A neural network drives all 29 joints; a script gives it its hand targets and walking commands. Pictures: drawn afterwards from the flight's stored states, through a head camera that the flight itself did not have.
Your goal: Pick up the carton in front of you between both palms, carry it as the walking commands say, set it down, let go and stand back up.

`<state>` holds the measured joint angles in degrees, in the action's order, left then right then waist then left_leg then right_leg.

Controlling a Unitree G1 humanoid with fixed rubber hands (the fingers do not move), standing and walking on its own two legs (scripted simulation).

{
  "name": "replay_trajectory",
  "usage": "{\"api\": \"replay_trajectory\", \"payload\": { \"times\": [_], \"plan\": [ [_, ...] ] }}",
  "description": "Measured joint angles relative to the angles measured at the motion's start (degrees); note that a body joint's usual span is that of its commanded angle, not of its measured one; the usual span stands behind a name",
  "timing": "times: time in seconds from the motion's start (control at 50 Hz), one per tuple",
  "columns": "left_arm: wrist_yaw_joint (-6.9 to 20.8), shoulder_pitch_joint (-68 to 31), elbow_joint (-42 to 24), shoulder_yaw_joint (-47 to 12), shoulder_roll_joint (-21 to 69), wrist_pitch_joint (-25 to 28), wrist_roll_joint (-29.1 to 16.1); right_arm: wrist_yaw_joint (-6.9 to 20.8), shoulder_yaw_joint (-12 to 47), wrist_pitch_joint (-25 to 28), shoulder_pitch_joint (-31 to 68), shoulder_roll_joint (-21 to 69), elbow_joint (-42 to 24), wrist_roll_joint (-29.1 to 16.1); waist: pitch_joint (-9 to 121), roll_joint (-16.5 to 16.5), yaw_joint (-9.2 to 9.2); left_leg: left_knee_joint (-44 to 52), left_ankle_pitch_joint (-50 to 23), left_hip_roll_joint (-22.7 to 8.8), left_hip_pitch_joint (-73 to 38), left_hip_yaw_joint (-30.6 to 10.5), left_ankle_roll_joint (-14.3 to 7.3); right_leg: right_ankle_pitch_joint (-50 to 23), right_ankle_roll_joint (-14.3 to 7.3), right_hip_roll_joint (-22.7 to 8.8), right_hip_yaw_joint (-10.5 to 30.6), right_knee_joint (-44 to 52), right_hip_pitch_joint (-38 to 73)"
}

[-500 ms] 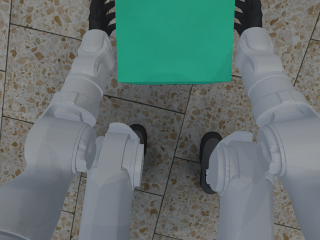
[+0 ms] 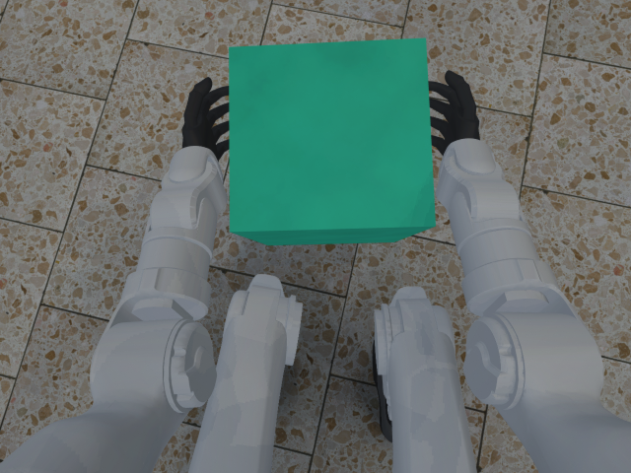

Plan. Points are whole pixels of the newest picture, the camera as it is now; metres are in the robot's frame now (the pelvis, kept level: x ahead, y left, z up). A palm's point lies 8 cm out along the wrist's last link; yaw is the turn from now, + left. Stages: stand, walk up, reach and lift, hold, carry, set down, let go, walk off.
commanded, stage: reach and lift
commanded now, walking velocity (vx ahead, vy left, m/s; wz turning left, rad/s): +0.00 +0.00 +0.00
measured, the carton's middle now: (329, 165) +0.49 +0.02 -0.15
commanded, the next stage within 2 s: none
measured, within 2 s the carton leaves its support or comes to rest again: neither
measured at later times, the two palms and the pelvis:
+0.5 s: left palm (147, 106) +0.46 +0.17 +0.07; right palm (528, 110) +0.47 -0.13 +0.07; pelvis +0.03 +0.01 +0.13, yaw -1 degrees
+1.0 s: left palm out of the picture +0.43 +0.16 +0.24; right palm out of the picture +0.43 -0.14 +0.24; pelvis +0.08 +0.01 +0.28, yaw +0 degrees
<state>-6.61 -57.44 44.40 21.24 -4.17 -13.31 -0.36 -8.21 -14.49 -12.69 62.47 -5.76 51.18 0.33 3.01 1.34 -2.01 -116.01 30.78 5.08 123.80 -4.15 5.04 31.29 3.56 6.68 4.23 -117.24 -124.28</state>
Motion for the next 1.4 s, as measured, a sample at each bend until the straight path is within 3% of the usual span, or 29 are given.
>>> {"api": "replay_trajectory", "payload": {
  "times": [0.1, 0.18, 0.44, 0.64, 0.78, 1.04, 1.2, 1.4],
  "plan": [
    [2.9, 0.9, 0.5, 6.3, 3.0, -2.5, 8.8, 1.9, -6.7, -2.8, -2.1, 3.2, -0.5, 7.8, 5.2, -0.6, -0.29, 6.7, -0.8, 0.9, -3.9, -0.6, -0.7, -0.7, -0.2, 0.8, 0.4, 7.0, 4.2],
    [3.9, 2.4, -1.3, 7.8, 4.4, -2.5, 11.4, 2.9, -8.7, -3.4, -3.6, 4.7, -3.0, 10.6, 7.0, -1.2, -0.49, 11.3, -1.7, 1.3, -6.4, -0.9, -0.6, -1.5, 0.1, 0.8, 0.9, 11.7, 6.9],
    [2.6, 12.5, -10.3, 1.3, 6.6, -3.4, 6.2, 2.9, -4.7, -3.4, -16.2, 6.8, -14.1, 6.0, 9.8, -0.8, 0.22, 20.5, -1.1, 1.4, -17.0, -1.5, -1.3, -0.8, 0.1, 0.4, 1.5, 21.3, 17.9],
    [1.9, 21.3, -10.3, -1.3, 8.0, -3.9, 6.4, 2.9, -3.3, -3.7, -24.4, 8.3, -13.2, 5.4, 11.8, -0.4, 0.64, 30.9, -1.1, 1.1, -33.6, -2.3, -2.1, -0.9, -0.6, 0.0, 2.0, 32.1, 34.7],
    [2.3, 24.7, -7.8, -0.6, 9.4, -2.8, 8.8, 4.1, -4.8, -2.6, -28.0, 9.3, -11.0, 8.1, 11.7, -1.1, 0.79, 40.1, -3.1, 1.1, -45.3, -2.8, -2.7, -2.7, -0.9, -0.8, 2.5, 41.2, 46.5],
    [3.1, 32.9, -9.4, -2.4, 11.3, -2.2, 9.3, 4.4, -3.1, -2.8, -38.0, 11.2, -15.3, 8.8, 9.6, -1.4, 0.82, 57.9, -7.4, 0.0, -67.7, -3.0, -3.6, -7.1, -1.6, -1.6, 4.1, 58.7, 68.6],
    [3.9, 38.7, -12.8, -3.6, 11.8, -6.3, 10.8, 4.7, -2.2, -6.8, -43.1, 12.9, -18.0, 10.4, 7.5, -0.5, 1.19, 70.9, -10.8, -0.9, -85.0, -3.6, -3.9, -10.5, -2.3, -2.4, 4.5, 71.5, 85.7],
    [4.5, 44.7, -21.4, -7.0, 12.4, -14.5, 11.7, 5.2, 0.5, -14.8, -49.2, 14.1, -26.7, 10.8, 4.6, -1.2, 1.90, 85.7, -15.7, -1.9, -104.5, -4.2, -4.3, -15.6, -2.7, -3.5, 4.8, 86.7, 105.3]
  ]
}}
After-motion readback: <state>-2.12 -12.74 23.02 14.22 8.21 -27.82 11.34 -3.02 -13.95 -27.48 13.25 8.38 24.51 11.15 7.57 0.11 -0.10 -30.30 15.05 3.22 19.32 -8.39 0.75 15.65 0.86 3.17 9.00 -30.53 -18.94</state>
